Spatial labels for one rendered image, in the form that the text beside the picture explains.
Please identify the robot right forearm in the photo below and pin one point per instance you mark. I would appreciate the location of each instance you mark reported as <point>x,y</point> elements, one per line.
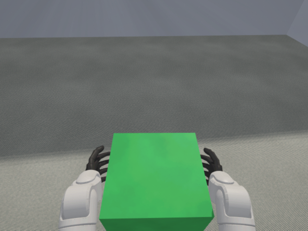
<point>233,204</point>

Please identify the carton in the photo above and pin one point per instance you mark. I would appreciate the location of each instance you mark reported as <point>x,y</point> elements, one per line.
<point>155,182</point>

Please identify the right robot hand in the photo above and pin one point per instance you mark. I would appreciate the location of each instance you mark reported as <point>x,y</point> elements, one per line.
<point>213,161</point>

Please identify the robot left forearm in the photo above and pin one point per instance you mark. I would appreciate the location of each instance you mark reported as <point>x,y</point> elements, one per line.
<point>80,203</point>

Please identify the left robot hand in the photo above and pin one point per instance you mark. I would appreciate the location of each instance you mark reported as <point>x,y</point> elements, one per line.
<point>94,163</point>

